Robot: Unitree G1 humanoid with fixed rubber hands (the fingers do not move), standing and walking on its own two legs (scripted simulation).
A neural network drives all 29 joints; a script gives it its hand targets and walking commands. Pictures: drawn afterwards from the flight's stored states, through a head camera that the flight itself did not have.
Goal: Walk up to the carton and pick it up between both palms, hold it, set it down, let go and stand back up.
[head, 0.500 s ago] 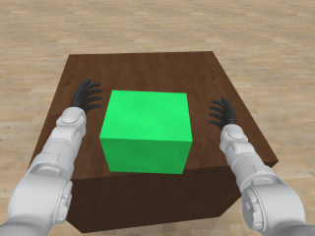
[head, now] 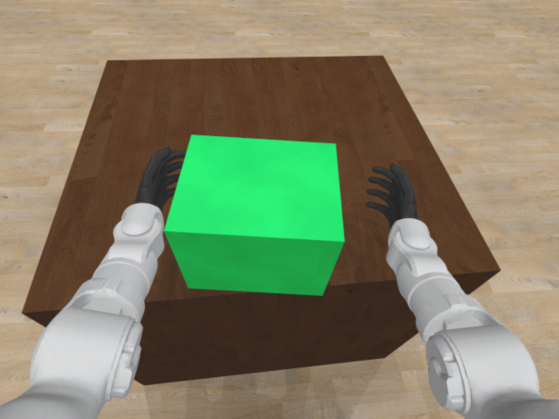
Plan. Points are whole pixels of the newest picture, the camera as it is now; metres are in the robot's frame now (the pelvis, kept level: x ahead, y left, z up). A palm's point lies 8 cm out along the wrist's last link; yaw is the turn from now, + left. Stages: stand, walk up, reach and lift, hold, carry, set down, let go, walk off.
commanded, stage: reach and lift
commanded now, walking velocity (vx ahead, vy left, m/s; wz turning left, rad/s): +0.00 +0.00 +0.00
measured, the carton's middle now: (259, 218) +0.43 +0.01 +0.01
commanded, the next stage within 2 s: none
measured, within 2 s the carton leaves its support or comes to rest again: leaves its support in 1.74 s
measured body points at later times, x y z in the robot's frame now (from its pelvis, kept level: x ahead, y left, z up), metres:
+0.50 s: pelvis -0.01 +0.01 +0.00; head +0.06 +0.03 +0.44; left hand +0.45 +0.15 +0.06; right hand +0.40 -0.17 +0.04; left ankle +0.02 +0.08 -0.73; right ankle -0.03 -0.12 -0.73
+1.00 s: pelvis -0.01 +0.01 +0.00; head +0.06 +0.03 +0.44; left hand +0.44 +0.14 +0.06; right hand +0.39 -0.17 +0.04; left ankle +0.02 +0.08 -0.73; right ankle -0.03 -0.12 -0.73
